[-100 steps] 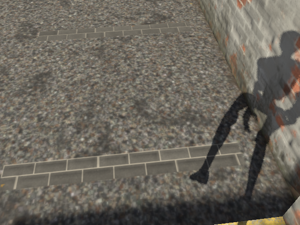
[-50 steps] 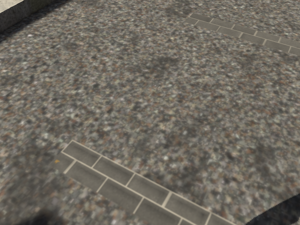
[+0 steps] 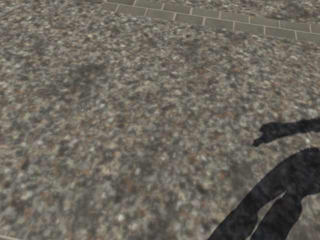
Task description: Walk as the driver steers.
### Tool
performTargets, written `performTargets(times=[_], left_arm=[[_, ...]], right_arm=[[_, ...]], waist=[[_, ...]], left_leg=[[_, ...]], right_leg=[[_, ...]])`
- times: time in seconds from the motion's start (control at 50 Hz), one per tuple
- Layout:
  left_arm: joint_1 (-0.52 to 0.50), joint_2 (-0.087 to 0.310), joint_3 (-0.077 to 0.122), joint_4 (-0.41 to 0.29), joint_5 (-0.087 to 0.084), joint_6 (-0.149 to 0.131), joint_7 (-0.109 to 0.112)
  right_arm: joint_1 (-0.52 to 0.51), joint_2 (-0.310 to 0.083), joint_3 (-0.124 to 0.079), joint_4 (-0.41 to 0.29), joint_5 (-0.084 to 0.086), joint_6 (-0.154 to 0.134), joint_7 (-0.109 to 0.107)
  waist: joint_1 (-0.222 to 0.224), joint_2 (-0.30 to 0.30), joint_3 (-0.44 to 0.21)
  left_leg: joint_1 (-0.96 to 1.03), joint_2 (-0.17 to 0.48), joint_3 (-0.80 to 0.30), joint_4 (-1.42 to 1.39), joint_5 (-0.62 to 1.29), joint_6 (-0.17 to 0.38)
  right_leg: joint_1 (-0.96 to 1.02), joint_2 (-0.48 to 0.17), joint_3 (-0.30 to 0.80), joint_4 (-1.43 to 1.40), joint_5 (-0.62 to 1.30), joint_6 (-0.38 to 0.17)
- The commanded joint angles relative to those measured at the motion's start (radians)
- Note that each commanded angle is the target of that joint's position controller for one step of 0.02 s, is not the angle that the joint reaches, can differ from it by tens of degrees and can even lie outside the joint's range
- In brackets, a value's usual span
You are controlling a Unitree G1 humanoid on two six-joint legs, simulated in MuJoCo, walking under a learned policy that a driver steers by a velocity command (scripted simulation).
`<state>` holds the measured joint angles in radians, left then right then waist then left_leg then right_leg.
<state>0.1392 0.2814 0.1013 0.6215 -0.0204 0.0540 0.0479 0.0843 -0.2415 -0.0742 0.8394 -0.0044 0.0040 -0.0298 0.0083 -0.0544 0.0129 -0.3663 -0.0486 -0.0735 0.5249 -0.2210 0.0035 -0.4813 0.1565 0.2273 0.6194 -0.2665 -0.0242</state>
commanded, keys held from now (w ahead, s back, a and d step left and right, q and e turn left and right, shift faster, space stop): e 0.24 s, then w+e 0.32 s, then w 0.44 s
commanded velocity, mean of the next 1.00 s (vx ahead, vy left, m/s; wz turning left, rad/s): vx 0.27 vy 0.00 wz -0.45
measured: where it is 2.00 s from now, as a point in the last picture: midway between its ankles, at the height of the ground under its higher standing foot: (232, 175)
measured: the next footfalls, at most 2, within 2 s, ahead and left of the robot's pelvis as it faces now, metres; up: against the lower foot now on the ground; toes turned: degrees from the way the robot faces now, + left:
right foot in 0.42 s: +0.03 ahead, -0.14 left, +0.00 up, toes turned -17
left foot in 0.84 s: +0.39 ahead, -0.07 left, +0.00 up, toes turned -26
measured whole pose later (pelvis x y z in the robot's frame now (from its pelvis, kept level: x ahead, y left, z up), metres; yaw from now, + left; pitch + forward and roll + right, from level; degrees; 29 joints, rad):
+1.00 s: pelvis +0.28 -0.10 +0.01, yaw -27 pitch +3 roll +1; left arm 0.29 0.27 0.06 0.74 -0.02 -0.06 0.01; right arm 0.20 -0.25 -0.06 0.75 0.00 -0.10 0.04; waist 0.00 -0.04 0.02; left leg -0.33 -0.06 0.04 0.45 -0.17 0.07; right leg -0.45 -0.01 0.07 1.17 -0.35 -0.04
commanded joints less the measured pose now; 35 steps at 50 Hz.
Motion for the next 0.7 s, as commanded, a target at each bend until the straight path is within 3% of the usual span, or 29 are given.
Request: performTargets(times=[0.02,0.04,0.06,0.08,0.1,0.16,0.24,0.32,0.38,0.4,0.42,0.44,0.46,0.48,0.5,0.52,0.54,0.58,0.64,0.7], left_arm=[[0.014,0.169,0.045,-0.108,-0.001,-0.036,-0.014],[0.041,0.186,0.054,-0.082,0.000,-0.033,-0.021],[0.063,0.163,0.050,-0.058,0.002,-0.022,-0.021],[0.065,0.137,0.041,-0.056,0.008,-0.015,-0.022],[0.057,0.104,0.030,-0.065,0.004,-0.010,-0.030],[-0.022,0.066,0.009,-0.108,-0.013,-0.006,-0.035],[-0.067,0.051,-0.006,-0.140,-0.005,-0.011,-0.044],[-0.073,0.071,-0.002,-0.145,-0.013,-0.011,-0.060],[0.013,0.068,0.008,-0.101,-0.010,-0.023,-0.070],[0.094,0.082,0.021,-0.059,-0.009,-0.028,-0.066],[0.218,0.134,0.044,-0.025,-0.013,-0.037,-0.059],[0.302,0.304,0.075,-0.033,0.000,-0.058,-0.063],[0.324,0.232,0.054,-0.035,0.013,-0.082,-0.067],[0.272,0.186,0.035,-0.032,0.015,-0.101,-0.063],[0.221,0.151,0.023,-0.040,0.008,-0.108,-0.059],[0.171,0.126,0.012,-0.043,-0.005,-0.106,-0.054],[0.140,0.123,0.006,-0.048,-0.002,-0.105,-0.048],[0.129,0.132,0.008,-0.035,0.001,-0.106,-0.033],[0.177,0.133,0.009,0.012,-0.007,-0.110,-0.021],[0.238,0.144,0.012,0.056,-0.009,-0.116,-0.028]], right_arm=[[0.022,-0.172,-0.046,-0.090,-0.040,-0.015,0.001],[-0.037,-0.128,-0.036,-0.117,-0.029,-0.013,-0.006],[-0.062,-0.104,-0.028,-0.129,-0.013,-0.009,-0.008],[-0.054,-0.101,-0.026,-0.129,0.005,-0.007,-0.009],[-0.030,-0.110,-0.025,-0.123,0.007,-0.003,-0.012],[0.053,-0.144,-0.036,-0.105,-0.003,0.006,-0.019],[0.075,-0.199,-0.054,-0.108,0.005,0.009,-0.022],[0.097,-0.225,-0.065,-0.113,0.028,-0.005,-0.003],[0.082,-0.221,-0.063,-0.110,0.045,-0.018,0.013],[0.094,-0.187,-0.055,-0.105,0.041,-0.022,0.017],[0.065,-0.122,-0.037,-0.121,0.020,-0.029,0.023],[-0.047,-0.079,-0.018,-0.231,-0.005,-0.057,0.027],[-0.104,-0.145,-0.031,-0.238,0.019,-0.089,0.036],[-0.101,-0.174,-0.039,-0.237,0.037,-0.105,0.046],[-0.068,-0.180,-0.042,-0.209,0.024,-0.111,0.048],[-0.047,-0.184,-0.045,-0.191,-0.001,-0.110,0.046],[-0.036,-0.183,-0.047,-0.185,-0.011,-0.109,0.048],[-0.030,-0.136,-0.033,-0.173,-0.011,-0.105,0.054],[-0.117,-0.084,-0.006,-0.191,-0.002,-0.106,0.058],[-0.182,-0.087,-0.001,-0.214,0.015,-0.109,0.073]], waist=[[0.001,0.296,-0.160],[0.020,0.217,-0.156],[0.028,0.163,-0.137],[0.015,0.145,-0.114],[0.009,0.137,-0.096],[-0.037,0.186,-0.086],[-0.056,0.231,-0.110],[-0.068,0.254,-0.091],[-0.010,0.212,-0.073],[0.016,0.161,-0.094],[0.064,0.001,-0.127],[0.092,-0.310,-0.118],[0.131,-0.193,-0.122],[0.091,-0.179,-0.055],[0.053,-0.102,-0.034],[0.025,-0.049,-0.027],[0.001,-0.049,-0.027],[-0.011,-0.042,-0.048],[0.026,-0.039,-0.024],[0.062,-0.069,-0.002]], left_leg=[[0.252,0.461,-0.439,-0.231,0.289,0.303],[0.246,0.406,-0.317,-0.198,0.351,0.268],[0.243,0.339,-0.225,-0.174,0.353,0.222],[0.256,0.317,-0.184,-0.167,0.373,0.208],[0.248,0.300,-0.138,-0.170,0.402,0.205],[0.319,0.288,-0.068,-0.174,0.449,0.209],[0.321,0.327,-0.015,-0.168,0.444,0.212],[0.223,0.349,0.000,-0.227,0.010,0.185],[0.152,0.339,0.040,-0.162,-0.114,0.140],[0.087,0.301,0.089,-0.066,-0.135,0.111],[-0.099,0.230,0.200,0.234,-0.154,0.044],[-0.542,0.041,0.199,0.577,-0.385,-0.018],[-0.665,0.059,0.027,0.701,-0.392,-0.004],[-0.686,0.093,-0.005,0.697,-0.291,0.023],[-0.638,0.121,-0.004,0.657,-0.199,0.026],[-0.573,0.137,0.002,0.584,-0.121,0.018],[-0.492,0.137,0.014,0.530,-0.068,0.009],[-0.404,0.103,0.048,0.440,0.036,-0.017],[-0.307,0.071,0.075,0.212,0.198,-0.026],[-0.225,0.047,0.081,0.087,0.252,-0.014]], right_leg=[[-0.228,-0.052,-0.015,0.463,-0.289,0.053],[-0.220,-0.066,-0.035,0.547,-0.234,0.062],[-0.216,-0.079,-0.055,0.591,-0.193,0.073],[-0.244,-0.080,-0.062,0.636,-0.150,0.082],[-0.246,-0.086,-0.087,0.638,-0.125,0.088],[-0.268,-0.116,-0.149,0.502,-0.078,0.109],[-0.153,-0.168,-0.203,0.301,-0.107,0.106],[-0.003,-0.174,-0.267,0.125,-0.122,0.042],[0.179,-0.136,-0.330,-0.105,-0.053,-0.031],[0.316,-0.106,-0.342,-0.147,-0.048,-0.054],[0.526,-0.219,-0.151,-0.192,-0.032,-0.111],[0.706,-0.481,0.421,-0.311,-0.077,-0.307],[0.709,-0.543,0.512,-0.391,-0.143,-0.380],[0.672,-0.509,0.424,-0.383,-0.072,-0.341],[0.614,-0.459,0.308,-0.360,0.028,-0.293],[0.551,-0.418,0.225,-0.364,0.125,-0.259],[0.488,-0.386,0.164,-0.376,0.222,-0.240],[0.438,-0.346,0.079,-0.382,0.345,-0.222],[0.373,-0.301,-0.011,-0.376,0.367,-0.182],[0.347,-0.320,0.000,-0.375,0.303,-0.178]])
